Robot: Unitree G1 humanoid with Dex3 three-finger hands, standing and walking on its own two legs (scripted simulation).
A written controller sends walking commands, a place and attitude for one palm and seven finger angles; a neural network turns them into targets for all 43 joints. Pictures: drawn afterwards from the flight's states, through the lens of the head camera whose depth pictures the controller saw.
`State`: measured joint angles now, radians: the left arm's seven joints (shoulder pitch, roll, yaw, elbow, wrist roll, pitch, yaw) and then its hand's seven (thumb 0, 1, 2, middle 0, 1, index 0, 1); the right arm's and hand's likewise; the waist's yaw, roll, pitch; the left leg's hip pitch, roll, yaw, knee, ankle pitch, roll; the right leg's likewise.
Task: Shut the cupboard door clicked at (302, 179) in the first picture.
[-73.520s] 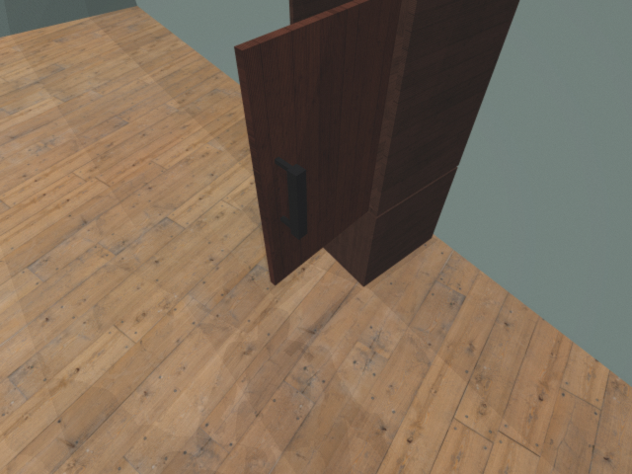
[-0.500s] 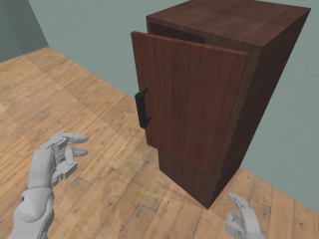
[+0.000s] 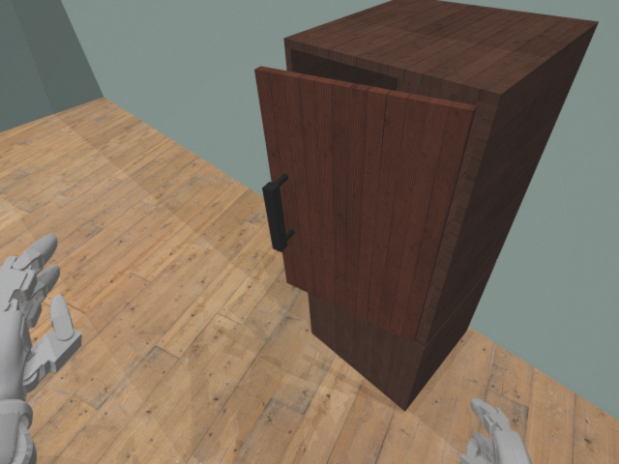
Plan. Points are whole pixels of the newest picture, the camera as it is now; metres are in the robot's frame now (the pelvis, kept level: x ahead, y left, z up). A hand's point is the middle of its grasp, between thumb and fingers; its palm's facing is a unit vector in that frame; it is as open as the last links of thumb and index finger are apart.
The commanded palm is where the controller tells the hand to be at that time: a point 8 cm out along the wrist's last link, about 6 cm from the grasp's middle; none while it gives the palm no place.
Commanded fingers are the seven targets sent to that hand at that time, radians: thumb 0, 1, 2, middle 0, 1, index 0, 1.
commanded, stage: draw the hand back to the body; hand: left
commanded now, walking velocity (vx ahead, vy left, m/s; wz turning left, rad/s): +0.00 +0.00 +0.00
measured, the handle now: (281, 213) +0.63 +0.15 -0.05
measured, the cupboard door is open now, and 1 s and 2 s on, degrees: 13 13 13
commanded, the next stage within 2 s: step back with the hand held close in 0.10 s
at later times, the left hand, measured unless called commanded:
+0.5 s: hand (61, 331) +0.19 +0.28 +0.16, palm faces +0.38 -0.79 -0.49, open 7.4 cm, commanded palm +0.13 +0.32 +0.17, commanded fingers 0.00 0.90 0.90 -0.20 -0.30 -0.20 -0.30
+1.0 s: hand out of the picture +0.12 +0.30 +0.16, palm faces +0.46 -0.77 -0.45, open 7.4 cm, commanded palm +0.06 +0.33 +0.17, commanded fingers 0.00 0.90 0.90 -0.20 -0.30 -0.20 -0.30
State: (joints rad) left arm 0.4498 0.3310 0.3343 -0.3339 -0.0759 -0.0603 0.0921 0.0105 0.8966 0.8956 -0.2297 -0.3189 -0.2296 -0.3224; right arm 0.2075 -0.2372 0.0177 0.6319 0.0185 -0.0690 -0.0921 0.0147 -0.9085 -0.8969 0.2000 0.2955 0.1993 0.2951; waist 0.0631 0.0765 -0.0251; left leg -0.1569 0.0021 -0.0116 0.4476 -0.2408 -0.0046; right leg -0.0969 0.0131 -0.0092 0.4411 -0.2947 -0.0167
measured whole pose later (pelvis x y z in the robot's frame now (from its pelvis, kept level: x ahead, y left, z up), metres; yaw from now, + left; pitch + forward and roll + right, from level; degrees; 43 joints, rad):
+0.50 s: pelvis -0.01 +0.02 +0.00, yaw -1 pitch +1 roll -1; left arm 0.52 0.39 0.38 -0.39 -0.07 -0.15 0.11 0.01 0.89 0.89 -0.21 -0.30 -0.21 -0.30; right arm 0.18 -0.25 -0.01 0.59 0.02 0.01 -0.10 0.01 -0.91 -0.90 0.20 0.30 0.20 0.30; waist 0.01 0.07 -0.02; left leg -0.27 -0.01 0.01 0.48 -0.23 0.02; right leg -0.20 0.00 0.01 0.45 -0.27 0.01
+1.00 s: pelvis -0.08 +0.03 -0.01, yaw +0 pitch +1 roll -2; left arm 0.53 0.40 0.44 -0.46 -0.03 -0.23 0.15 0.01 0.89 0.90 -0.22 -0.30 -0.21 -0.30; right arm 0.23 -0.22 0.01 0.58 0.01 -0.04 -0.09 0.01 -0.91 -0.90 0.20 0.30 0.20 0.30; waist 0.00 0.02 -0.01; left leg -0.43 0.00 -0.01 0.60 -0.19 0.04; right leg -0.35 0.01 -0.01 0.55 -0.22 0.02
